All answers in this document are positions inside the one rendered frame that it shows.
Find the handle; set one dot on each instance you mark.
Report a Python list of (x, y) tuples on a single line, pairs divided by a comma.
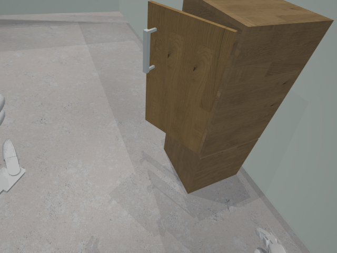
[(146, 49)]

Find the robot left hand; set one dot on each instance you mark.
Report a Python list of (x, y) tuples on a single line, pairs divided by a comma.
[(10, 175)]

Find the robot right hand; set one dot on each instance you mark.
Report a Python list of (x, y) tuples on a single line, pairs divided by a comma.
[(269, 241)]

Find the cupboard door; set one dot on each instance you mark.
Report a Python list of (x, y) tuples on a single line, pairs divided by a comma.
[(190, 55)]

